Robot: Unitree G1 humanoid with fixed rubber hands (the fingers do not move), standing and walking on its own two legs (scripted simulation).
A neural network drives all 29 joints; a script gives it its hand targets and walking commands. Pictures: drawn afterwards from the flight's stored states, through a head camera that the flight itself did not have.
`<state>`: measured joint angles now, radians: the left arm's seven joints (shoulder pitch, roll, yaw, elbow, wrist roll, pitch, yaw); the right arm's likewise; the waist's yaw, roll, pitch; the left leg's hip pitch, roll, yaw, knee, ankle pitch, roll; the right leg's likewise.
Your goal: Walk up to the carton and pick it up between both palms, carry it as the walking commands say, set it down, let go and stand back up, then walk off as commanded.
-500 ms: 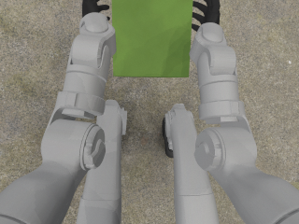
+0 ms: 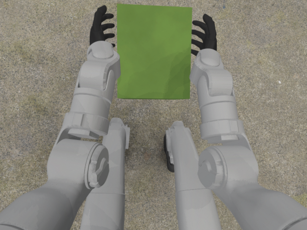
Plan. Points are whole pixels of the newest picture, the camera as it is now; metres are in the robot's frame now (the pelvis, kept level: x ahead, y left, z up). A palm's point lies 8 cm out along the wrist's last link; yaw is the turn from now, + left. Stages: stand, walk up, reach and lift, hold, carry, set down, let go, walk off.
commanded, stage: reach and lift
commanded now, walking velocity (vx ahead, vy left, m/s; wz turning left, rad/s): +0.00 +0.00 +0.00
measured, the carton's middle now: (151, 61) +0.48 -0.01 -0.12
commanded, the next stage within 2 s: none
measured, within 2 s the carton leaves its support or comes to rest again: neither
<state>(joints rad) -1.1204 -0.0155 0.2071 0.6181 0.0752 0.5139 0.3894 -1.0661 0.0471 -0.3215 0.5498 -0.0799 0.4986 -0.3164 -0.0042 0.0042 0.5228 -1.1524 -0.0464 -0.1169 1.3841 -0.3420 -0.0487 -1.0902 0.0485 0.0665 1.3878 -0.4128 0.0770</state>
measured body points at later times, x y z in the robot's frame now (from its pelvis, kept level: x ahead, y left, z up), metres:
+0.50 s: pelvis +0.00 +0.00 +0.06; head +0.21 +0.01 +0.45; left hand +0.47 +0.11 +0.03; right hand +0.46 -0.13 +0.03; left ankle +0.18 +0.13 -0.58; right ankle +0.15 -0.15 -0.58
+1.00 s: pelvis +0.02 +0.00 +0.12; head +0.18 +0.01 +0.53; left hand +0.45 +0.11 +0.10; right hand +0.44 -0.13 +0.11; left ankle +0.18 +0.13 -0.58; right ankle +0.15 -0.15 -0.58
